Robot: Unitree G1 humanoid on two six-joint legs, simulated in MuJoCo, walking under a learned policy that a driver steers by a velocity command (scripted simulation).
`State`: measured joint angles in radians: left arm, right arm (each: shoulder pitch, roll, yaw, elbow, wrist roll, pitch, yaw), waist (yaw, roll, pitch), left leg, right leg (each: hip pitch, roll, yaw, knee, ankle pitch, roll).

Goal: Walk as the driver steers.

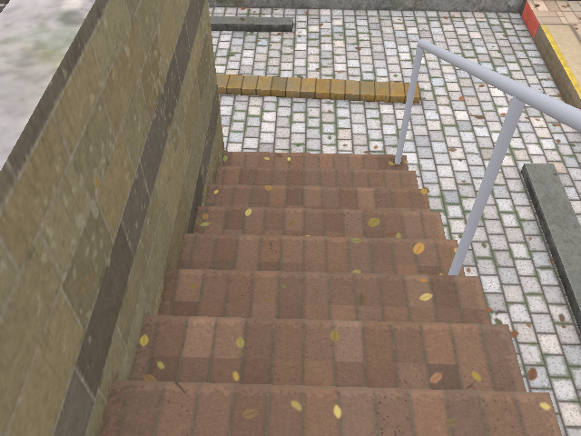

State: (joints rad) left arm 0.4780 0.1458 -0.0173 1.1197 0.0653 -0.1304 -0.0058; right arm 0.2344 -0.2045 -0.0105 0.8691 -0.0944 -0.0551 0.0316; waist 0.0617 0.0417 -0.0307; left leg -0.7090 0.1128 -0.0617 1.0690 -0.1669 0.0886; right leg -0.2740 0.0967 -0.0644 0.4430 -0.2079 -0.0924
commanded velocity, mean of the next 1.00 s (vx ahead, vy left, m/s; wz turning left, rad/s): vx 0.50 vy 0.00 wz -0.15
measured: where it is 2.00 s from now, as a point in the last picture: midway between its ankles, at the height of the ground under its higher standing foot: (343, 342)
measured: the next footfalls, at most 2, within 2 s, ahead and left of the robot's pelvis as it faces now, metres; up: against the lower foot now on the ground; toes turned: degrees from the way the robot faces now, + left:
left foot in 0.30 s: +0.32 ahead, +0.17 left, -0.15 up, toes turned +3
right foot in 0.90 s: +0.66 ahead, -0.08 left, -0.30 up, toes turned -14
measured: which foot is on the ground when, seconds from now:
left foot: up 0.00-0.28, down 0.30-0.90, up 0.92-1.00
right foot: down 0.00-0.30, up 0.32-0.88, down 0.90-1.00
